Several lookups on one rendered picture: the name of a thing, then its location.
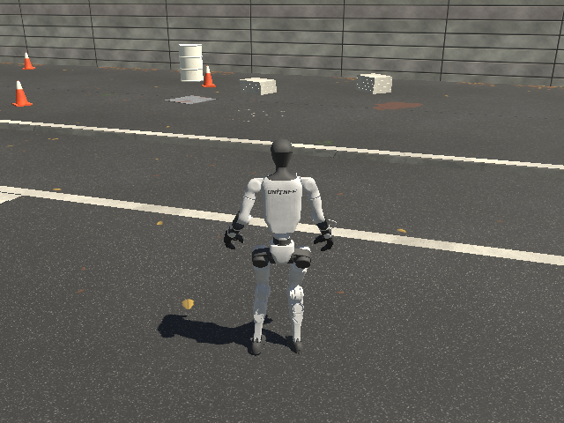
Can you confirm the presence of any robot left upper arm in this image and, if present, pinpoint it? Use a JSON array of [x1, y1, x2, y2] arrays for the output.
[[236, 177, 263, 226]]

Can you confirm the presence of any left robot forearm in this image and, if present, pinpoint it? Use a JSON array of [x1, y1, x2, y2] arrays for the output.
[[227, 211, 244, 238]]

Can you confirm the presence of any robot left hand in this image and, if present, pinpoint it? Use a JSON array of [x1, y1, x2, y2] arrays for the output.
[[224, 230, 243, 249]]

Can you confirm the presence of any left robot shin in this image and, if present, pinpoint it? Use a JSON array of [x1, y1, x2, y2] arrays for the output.
[[253, 285, 268, 343]]

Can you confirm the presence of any robot right hand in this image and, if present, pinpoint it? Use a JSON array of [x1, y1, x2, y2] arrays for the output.
[[314, 235, 334, 251]]

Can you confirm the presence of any right robot forearm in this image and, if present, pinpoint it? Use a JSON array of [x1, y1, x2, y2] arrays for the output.
[[317, 210, 332, 239]]

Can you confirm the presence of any robot right upper arm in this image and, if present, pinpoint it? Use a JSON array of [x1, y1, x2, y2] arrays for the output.
[[301, 177, 325, 224]]

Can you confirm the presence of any left robot foot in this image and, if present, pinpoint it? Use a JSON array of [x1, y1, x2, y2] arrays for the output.
[[251, 331, 266, 354]]

